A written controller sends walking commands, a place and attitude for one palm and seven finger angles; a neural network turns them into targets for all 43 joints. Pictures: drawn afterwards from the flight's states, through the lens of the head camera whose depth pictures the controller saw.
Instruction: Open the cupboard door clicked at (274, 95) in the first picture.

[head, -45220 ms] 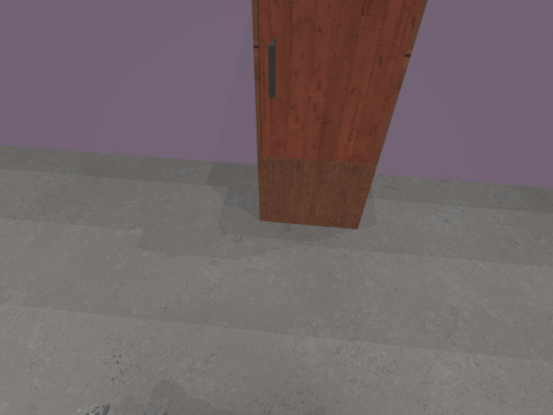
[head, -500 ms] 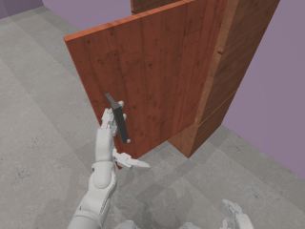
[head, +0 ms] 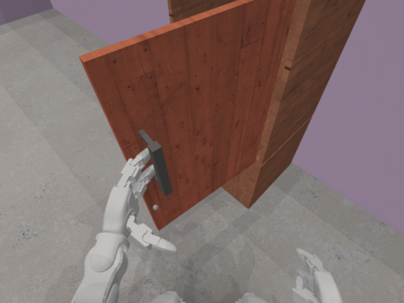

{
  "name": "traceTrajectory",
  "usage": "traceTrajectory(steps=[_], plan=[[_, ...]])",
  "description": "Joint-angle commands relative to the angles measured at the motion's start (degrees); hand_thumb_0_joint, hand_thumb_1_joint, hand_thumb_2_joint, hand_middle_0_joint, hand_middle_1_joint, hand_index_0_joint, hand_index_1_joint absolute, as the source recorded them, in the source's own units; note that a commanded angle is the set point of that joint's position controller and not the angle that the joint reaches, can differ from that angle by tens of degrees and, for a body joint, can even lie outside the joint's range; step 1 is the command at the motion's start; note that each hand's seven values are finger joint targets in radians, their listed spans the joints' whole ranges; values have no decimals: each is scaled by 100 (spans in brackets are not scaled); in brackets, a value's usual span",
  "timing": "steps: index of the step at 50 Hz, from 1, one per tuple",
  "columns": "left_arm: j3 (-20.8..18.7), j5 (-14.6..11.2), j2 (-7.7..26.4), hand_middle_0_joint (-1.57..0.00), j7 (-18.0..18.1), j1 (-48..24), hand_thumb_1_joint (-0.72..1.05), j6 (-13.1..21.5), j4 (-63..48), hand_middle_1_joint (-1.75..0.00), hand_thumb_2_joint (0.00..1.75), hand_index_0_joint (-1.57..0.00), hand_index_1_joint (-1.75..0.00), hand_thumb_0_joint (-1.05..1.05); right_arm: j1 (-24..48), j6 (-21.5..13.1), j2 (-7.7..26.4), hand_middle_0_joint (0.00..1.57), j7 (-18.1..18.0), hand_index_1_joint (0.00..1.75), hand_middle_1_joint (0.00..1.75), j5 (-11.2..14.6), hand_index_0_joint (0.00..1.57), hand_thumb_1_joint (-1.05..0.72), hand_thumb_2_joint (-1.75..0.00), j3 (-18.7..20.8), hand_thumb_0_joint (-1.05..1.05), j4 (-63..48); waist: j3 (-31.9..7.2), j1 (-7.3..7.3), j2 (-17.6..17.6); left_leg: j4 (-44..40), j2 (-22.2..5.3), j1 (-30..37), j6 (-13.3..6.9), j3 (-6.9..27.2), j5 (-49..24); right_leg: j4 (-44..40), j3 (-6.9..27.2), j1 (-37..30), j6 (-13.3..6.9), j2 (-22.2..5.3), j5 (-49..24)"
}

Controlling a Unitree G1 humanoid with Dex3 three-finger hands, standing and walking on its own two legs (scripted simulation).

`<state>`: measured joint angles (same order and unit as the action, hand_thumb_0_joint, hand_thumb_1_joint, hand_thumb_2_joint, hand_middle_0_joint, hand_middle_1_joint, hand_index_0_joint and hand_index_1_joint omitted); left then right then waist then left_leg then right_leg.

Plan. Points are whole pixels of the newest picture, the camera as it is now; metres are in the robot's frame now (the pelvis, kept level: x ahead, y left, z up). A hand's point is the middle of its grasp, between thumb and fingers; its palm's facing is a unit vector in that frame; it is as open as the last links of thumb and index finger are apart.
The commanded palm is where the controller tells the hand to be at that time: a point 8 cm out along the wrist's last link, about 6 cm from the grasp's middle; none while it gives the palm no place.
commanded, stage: slide the hand sideways off the handle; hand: left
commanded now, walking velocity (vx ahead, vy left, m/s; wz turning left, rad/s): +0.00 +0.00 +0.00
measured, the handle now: (156, 165) +0.37 +0.12 +0.07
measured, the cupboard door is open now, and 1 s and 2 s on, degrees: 82 82 82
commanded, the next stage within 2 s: draw the hand back to the body in 0.58 s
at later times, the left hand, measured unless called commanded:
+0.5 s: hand (119, 229) +0.24 +0.16 +0.06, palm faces -0.02 -1.00 -0.05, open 16.3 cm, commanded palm +0.21 +0.22 +0.06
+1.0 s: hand (92, 227) +0.22 +0.19 +0.10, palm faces -0.01 -1.00 -0.07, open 16.3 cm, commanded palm +0.19 +0.25 +0.11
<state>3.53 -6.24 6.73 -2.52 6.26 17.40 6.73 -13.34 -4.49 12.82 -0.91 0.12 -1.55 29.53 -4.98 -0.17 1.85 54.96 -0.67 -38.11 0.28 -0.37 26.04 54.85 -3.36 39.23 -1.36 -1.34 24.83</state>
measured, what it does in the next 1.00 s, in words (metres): stands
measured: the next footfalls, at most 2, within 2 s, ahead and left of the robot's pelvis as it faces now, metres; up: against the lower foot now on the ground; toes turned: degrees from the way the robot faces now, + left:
none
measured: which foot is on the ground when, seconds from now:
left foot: down 0.00-1.00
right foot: down 0.00-1.00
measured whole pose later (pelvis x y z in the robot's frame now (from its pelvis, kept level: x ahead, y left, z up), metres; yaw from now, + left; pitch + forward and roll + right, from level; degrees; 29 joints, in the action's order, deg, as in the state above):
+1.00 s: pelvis +0.01 +0.01 +0.00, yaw +1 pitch +8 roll -2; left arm -9.0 -16.0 14.3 -13.5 24.3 10.8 -12.0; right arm -15.8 -9.5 13.2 -4.3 2.3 -2.9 27.8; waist -6.4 -0.6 3.4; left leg 55.4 -1.1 -35.7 0.0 1.3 27.5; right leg 52.7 -4.9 35.1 -0.8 -0.8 25.3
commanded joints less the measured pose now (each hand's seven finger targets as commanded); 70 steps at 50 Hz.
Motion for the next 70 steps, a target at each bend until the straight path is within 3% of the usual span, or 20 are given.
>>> traceTrajectory(steps=[1, 7, 11, 14, 16, 21, 26, 28, 31, 34, 37, 45, 51, 54, 59, 60, 61, 62, 64, 70], plan=[[-461, -228, 464, -15, -146, -590, -50, 409, -1565, -30, 30, -15, -30, 0, 307, -397, 613, 20, -113, 30, 30, 6, 20, -90, -90, 262, 0, -926, -1365, -15, -316, -739, 183, 299, -107, 87, -910, -867, 203, -1041, -11, 123, -1168], [-714, -407, 647, -15, -443, 166, -50, 389, -1887, -30, 30, -15, -30, 0, 235, -475, 624, 20, -143, 30, 30, 19, 20, -90, -90, 286, 0, -978, -1428, -41, -390, -624, 204, 226, -106, 73, -1191, -794, 239, -1204, 12, 116, -1615], [-880, -487, 829, -15, -610, 298, -50, 415, -2019, -30, 30, -15, -30, 0, 235, -519, 655, 20, -188, 30, 30, 36, 20, -90, -90, 292, 0, -976, -1276, 21, -291, -509, 203, 114, -106, 84, -1118, -777, 288, -1039, 21, 115, -1498], [-1085, -640, 967, -15, -769, 477, -50, 435, -2004, -30, 30, -15, -30, 0, 223, -565, 688, 20, -232, 30, 30, 41, 20, -90, -90, 300, 0, -982, -1230, 27, -473, -384, 214, -92, -110, 80, -1005, -862, 431, -1087, 48, 92, -1300], [-1179, -707, 1042, -15, -891, 527, -50, 482, -2170, -30, 30, -15, -30, 0, 232, -604, 694, 20, -252, 30, 30, 51, 20, -90, -90, 301, 0, -996, -1342, 3, -229, -348, 216, -33, -103, 77, -1074, -799, 437, -1075, 37, 86, -1388], [-1287, -884, 1141, -15, -1147, 807, -50, 451, -2240, -30, 30, -15, -30, 0, 183, -671, 727, 20, -298, 30, 30, 75, 20, -90, -90, 293, 0, -1044, -1259, 52, -259, -255, 215, -123, -103, 96, -1082, -798, 459, -1013, 64, 87, -1369], [-1539, -1054, 1235, -15, -1313, 1331, -50, 398, -2276, -30, 30, -15, -30, 0, 207, -709, 713, 20, -321, 30, 30, 107, 20, -90, -90, 316, 0, -1080, -1233, -32, -225, -262, 210, -144, -85, 119, -1112, -775, 411, -1032, 57, 107, -1338], [-1435, -1059, 1201, -15, -1348, 1171, -50, 400, -2440, -30, 30, -15, -30, 0, 206, -729, 734, 20, -337, 30, 30, 110, 20, -90, -90, 299, 0, -1100, -1165, 29, -2, -268, 206, -70, -92, 131, -1060, -734, 325, -820, 37, 144, -1188], [-1319, -1045, 1157, -15, -1324, 959, -50, 430, -2495, -30, 30, -15, -30, 0, 179, -803, 764, 20, -355, 30, 30, 100, 20, -90, -90, 298, 0, -1068, -1124, 113, -69, -223, 180, -96, -94, 193, -909, -691, 270, -602, 31, 168, -897], [-1378, -1021, 1224, -15, -1300, 1202, -50, 391, -2463, -30, 30, -15, -30, 0, 174, -838, 771, 20, -363, 30, 30, 97, 20, -90, -90, 317, 0, -1098, -1213, 30, -121, -217, 177, -117, -99, 207, -977, -634, 237, -651, 8, 185, -914], [-1585, -1009, 1464, -15, -1180, 1291, -50, 268, -2992, -30, 30, -15, -30, 0, 168, -825, 724, 20, -367, 30, 30, 132, 20, -90, -90, 287, 0, -1197, -1424, -88, 188, -441, 177, 181, -88, 207, -1075, -672, 158, -884, -9, 191, -1030], [-1641, -1070, 1400, -15, -1079, 1467, -50, -223, -2914, -30, 30, -15, -30, 0, 259, -824, 709, 20, -419, 30, 30, 198, 20, -90, -90, 188, 0, -1171, -831, -33, -17, -846, 123, 368, -82, 269, -786, -1072, 42, -959, 28, 232, -672], [-1744, -1143, 1479, -15, -1179, 1746, -50, -410, -3408, -30, 30, -15, -30, 0, 256, -949, 705, 20, -415, 30, 30, 210, 20, -90, -90, 160, 0, -1170, -901, -114, 120, -1076, 112, 783, -73, 295, -1177, -1163, -52, -1275, 22, 240, -1168], [-1908, -1167, 1595, -15, -1178, 1690, -50, -493, -3395, -30, 30, -15, -30, 0, 296, -966, 720, 20, -434, 30, 30, 207, 20, -90, -90, 147, 0, -1086, -651, -99, 0, -1165, 101, 801, -79, 303, -1118, -1295, -58, -1341, 23, 256, -1089], [-2052, -1231, 1695, -16, -1243, 1568, -32, -597, -3645, -30, 37, -16, -30, 0, 350, -1086, 736, 20, -466, 30, 30, 226, 20, -90, -90, 108, 0, -1024, -633, -138, 226, -1343, 101, 1088, -77, 323, -1158, -1467, -64, -1526, 10, 240, -1123], [-2163, -257, 2469, -16, -305, 1463, -29, -728, -4174, -30, 39, -16, -30, 0, 356, -1003, 690, 20, -583, 30, 30, 114, 20, -90, -90, 169, 0, -986, -698, -387, 265, -1615, 52, 1181, -120, 191, -1122, -1804, 284, -1741, -48, 104, -1078], [-1884, -159, 1875, -16, 109, 1892, -26, -911, -3977, -30, 40, -16, -30, 0, 285, -970, 570, 20, -608, 30, 30, 60, 20, -90, -90, 111, 0, -949, -355, -229, 129, -1732, 72, 1223, -104, 173, -999, -1946, 209, -1673, -24, 66, -954], [-1638, 14, 1642, -16, 374, 2009, -22, -1022, -3966, -30, 42, -16, -30, 0, 262, -919, 566, 20, -593, 30, 30, 61, 20, -90, -90, 90, 0, -873, -201, -195, 224, -1813, 45, 1311, -104, 173, -991, -1996, 169, -1729, -11, 49, -920], [-1774, 196, 1818, -16, 704, 2092, -15, -1139, -3947, -30, 45, -16, -30, 0, 386, -825, 583, 20, -610, 30, 30, 51, 20, -90, -90, 106, 0, -780, -122, -229, 9, -1935, 23, 1506, -140, 139, -1112, -2227, 159, -1920, -2, 55, -977], [-1918, 418, 1944, -17, 1040, 1847, 6, -1114, -3997, -30, 54, -17, -30, 0, 578, -781, 596, 20, -640, 30, 30, -13, 20, -90, -90, 78, 0, -573, -60, -239, 145, -2458, 12, 2180, -151, 86, -1525, -2600, 123, -2490, 22, 19, -1380]])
